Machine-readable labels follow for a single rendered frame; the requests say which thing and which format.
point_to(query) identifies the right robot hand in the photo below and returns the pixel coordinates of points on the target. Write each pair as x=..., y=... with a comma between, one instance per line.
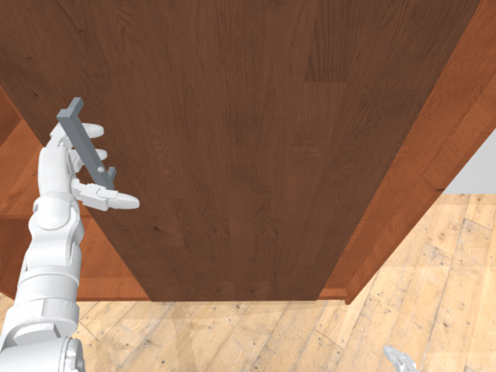
x=401, y=362

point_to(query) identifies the left robot hand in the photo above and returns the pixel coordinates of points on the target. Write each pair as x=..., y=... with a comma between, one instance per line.
x=58, y=164

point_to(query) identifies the wardrobe door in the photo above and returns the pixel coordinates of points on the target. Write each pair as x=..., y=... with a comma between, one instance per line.
x=254, y=133
x=467, y=73

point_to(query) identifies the handle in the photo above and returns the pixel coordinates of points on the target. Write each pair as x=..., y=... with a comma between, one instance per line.
x=70, y=122

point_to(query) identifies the left robot forearm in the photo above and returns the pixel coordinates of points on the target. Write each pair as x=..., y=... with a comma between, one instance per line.
x=45, y=302

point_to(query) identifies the left robot upper arm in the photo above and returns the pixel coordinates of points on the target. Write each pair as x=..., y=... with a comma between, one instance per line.
x=63, y=354

